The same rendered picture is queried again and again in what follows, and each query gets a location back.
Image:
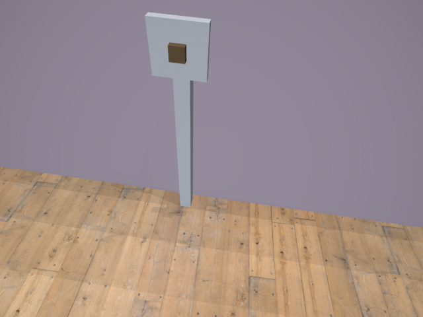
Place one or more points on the panel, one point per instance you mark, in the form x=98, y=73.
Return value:
x=195, y=33

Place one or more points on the button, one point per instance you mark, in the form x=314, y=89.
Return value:
x=177, y=53

